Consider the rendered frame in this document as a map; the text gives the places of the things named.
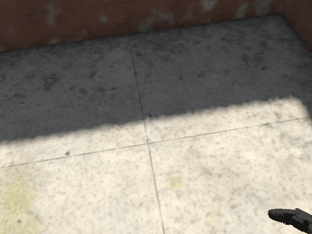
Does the robot right hand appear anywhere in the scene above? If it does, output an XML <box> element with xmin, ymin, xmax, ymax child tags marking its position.
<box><xmin>268</xmin><ymin>208</ymin><xmax>312</xmax><ymax>234</ymax></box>

